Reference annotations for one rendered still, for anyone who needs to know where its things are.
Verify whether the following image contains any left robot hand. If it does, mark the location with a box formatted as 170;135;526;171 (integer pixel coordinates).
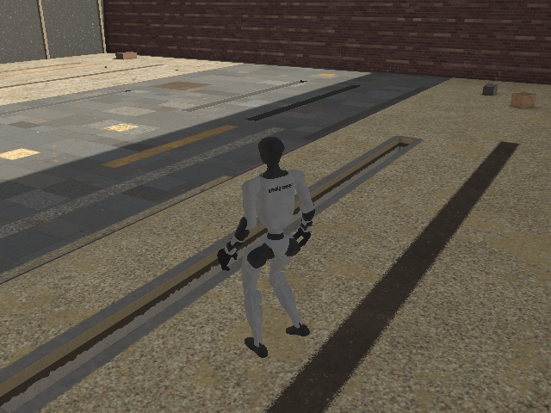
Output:
217;249;238;271

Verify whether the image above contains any robot left forearm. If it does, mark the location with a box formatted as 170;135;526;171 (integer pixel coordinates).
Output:
224;217;250;255

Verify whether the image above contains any robot right forearm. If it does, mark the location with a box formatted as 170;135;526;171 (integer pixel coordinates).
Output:
300;204;315;232

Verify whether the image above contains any robot left thigh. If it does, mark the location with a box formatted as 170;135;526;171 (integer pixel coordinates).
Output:
242;244;269;307

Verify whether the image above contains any right robot hand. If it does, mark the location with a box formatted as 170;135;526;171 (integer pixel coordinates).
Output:
293;228;311;247

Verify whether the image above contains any robot right upper arm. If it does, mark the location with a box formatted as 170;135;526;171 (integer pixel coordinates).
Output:
288;170;314;213

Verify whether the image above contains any robot left upper arm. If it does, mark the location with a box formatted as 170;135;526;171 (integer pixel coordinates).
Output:
241;177;260;230

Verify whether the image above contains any left robot shin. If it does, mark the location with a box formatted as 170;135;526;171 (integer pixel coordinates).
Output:
244;293;263;347

